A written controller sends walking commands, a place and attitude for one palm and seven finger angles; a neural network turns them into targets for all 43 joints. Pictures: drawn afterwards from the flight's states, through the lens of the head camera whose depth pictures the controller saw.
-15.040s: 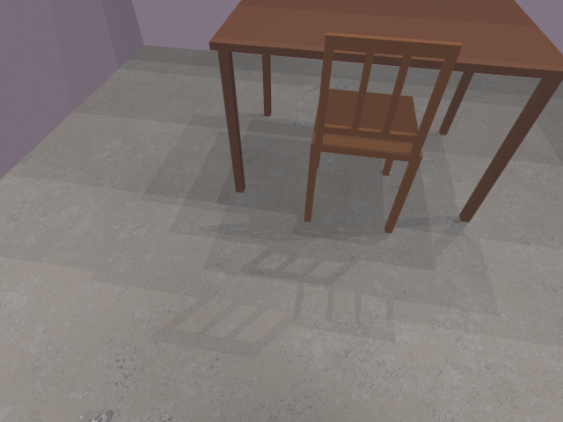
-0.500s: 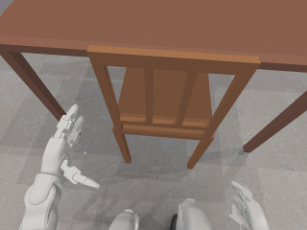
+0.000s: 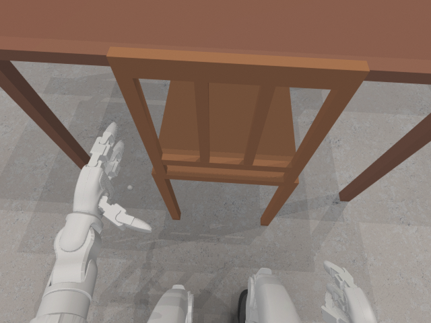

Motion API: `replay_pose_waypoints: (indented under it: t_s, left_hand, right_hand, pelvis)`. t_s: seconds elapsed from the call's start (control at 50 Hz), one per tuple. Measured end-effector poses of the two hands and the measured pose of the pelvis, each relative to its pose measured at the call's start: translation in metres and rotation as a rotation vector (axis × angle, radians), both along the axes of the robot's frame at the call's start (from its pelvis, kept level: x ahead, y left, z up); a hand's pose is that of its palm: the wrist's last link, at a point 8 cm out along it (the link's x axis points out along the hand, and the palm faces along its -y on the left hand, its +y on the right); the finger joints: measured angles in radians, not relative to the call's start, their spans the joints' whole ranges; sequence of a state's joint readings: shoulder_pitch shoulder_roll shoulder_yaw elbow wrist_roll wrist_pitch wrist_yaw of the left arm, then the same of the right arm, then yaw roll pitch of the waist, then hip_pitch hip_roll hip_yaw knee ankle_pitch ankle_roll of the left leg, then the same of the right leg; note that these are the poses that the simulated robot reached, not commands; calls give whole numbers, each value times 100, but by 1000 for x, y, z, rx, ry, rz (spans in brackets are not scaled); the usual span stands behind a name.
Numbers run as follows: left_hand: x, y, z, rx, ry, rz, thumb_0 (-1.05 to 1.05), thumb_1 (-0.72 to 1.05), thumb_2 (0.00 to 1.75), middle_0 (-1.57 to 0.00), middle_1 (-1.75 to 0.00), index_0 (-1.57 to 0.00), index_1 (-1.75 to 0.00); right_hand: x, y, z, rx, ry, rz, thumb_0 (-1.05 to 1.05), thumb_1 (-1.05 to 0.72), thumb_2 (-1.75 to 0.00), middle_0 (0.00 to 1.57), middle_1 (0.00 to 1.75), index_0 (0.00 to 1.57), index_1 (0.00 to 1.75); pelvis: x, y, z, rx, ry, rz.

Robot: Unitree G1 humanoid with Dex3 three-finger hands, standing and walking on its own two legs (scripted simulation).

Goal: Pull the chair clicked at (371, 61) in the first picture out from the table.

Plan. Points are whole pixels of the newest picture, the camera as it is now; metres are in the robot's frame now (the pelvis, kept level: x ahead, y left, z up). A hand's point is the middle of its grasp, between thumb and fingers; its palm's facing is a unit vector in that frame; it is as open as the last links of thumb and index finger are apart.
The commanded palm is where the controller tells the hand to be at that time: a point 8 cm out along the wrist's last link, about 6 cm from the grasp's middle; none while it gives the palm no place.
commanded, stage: aim the fingers beside a spindle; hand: left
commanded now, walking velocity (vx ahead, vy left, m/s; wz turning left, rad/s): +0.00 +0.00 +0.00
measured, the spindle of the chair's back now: (203, 127) +0.49 +0.04 +0.01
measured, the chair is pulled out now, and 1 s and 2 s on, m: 0.00 0.00 0.00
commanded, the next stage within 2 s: push the fingers through the gap in 0.74 s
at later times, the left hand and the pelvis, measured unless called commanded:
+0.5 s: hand (133, 188) +0.35 +0.16 +0.02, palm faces -0.07 -1.00 -0.06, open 16.9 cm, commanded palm +0.33 +0.21 +0.02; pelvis +0.00 +0.00 +0.00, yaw +0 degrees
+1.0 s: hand (134, 184) +0.36 +0.16 +0.01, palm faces -0.08 -1.00 -0.05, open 16.9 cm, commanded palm +0.34 +0.21 +0.02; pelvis -0.01 +0.00 -0.01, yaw +0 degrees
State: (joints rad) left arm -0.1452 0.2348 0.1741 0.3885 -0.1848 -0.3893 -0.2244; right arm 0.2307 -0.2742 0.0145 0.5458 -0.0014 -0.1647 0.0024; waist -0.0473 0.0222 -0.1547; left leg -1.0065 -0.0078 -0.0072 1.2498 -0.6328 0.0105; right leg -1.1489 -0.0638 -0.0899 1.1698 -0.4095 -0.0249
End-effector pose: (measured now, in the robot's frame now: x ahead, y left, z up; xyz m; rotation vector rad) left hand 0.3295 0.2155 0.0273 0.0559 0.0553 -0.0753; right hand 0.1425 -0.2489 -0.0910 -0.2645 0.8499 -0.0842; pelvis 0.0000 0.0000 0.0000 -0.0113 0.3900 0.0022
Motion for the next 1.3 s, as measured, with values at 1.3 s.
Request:
replay_pose_waypoints:
  t_s: [1.3]
  left_hand:
    - [49,-4,-9,-2,-13,6,-1,-50,30,-6,-8,-6,-8]
  right_hand:
    - [-35,-2,-17,-12,129,-47,1,-91,-90,20,30,20,30]
  pelvis:
    - [-5,6,-8,-3,36,-6]
